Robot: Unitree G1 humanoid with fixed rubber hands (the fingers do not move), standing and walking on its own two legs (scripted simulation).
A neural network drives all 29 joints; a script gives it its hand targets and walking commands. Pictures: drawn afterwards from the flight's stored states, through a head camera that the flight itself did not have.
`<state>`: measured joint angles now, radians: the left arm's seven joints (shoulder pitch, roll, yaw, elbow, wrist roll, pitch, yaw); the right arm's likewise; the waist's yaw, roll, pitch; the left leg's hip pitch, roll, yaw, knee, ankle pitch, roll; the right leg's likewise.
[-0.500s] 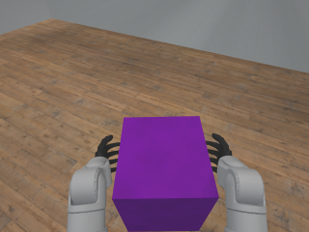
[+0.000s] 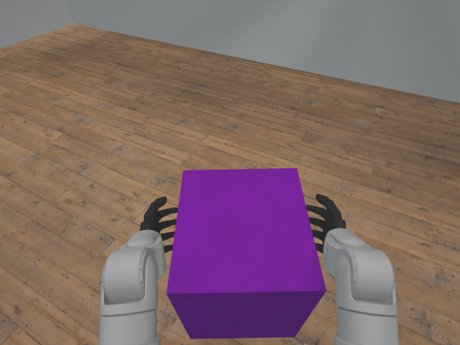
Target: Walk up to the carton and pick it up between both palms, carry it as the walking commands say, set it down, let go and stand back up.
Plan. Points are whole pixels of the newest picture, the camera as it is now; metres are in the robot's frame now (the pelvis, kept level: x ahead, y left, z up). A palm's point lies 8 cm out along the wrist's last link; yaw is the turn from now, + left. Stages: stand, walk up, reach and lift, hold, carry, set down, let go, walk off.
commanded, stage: carry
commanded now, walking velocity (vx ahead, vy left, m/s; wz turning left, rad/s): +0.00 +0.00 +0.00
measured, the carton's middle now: (241, 257) +0.29 -0.01 +0.01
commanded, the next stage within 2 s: none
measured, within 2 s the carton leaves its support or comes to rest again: neither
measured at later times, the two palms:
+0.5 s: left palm (160, 187) +0.39 +0.14 +0.09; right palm (313, 189) +0.38 -0.15 +0.09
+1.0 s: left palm (175, 119) +0.61 +0.14 +0.10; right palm (293, 118) +0.61 -0.15 +0.10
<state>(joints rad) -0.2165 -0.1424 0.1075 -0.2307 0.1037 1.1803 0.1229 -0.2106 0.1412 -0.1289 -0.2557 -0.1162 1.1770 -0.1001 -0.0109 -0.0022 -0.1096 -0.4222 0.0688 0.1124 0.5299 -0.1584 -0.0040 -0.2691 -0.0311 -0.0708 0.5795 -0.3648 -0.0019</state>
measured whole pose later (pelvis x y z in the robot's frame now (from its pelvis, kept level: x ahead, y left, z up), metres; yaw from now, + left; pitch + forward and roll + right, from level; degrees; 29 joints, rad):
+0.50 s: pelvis +0.11 +0.01 +0.01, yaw -2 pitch +6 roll +0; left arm -0.23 -0.14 0.13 -0.26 0.10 1.20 0.12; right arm -0.22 0.14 -0.11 -0.27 -0.12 1.19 -0.10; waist -0.01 0.01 -0.08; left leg -0.23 0.07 0.15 0.39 -0.26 -0.01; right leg -0.29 -0.02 -0.17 0.48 -0.37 0.03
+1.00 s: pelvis +0.32 +0.00 +0.02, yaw +1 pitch +5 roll +2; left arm -0.22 -0.15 0.09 -0.35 0.12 1.13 0.09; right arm -0.20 0.14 -0.09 -0.40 -0.14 1.13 -0.08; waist -0.03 -0.02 0.01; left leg -0.07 0.07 0.18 0.70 -0.27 -0.04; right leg -0.32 -0.03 -0.22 0.45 -0.06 -0.03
